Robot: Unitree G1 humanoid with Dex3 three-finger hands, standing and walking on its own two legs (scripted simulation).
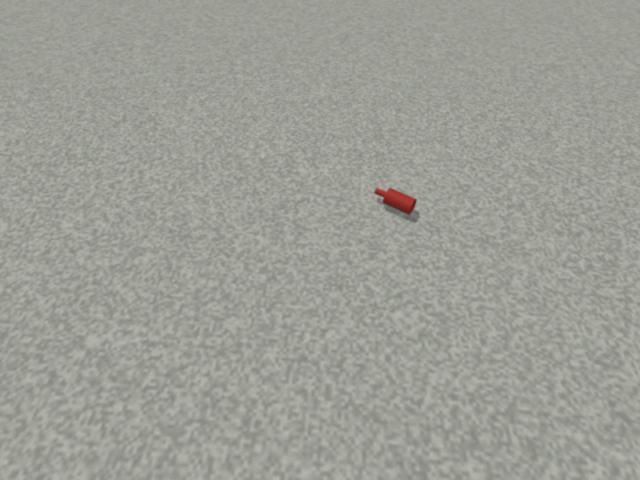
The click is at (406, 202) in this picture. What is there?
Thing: lying bottle
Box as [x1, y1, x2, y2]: [374, 188, 416, 213]
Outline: 376,188 374,192 384,197 384,203 406,213 409,213 412,210 416,200 390,188 386,192
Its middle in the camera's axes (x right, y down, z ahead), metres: +0.34 -0.20 +1.78
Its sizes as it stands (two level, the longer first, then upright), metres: 0.187 0.075 0.075
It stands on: the floor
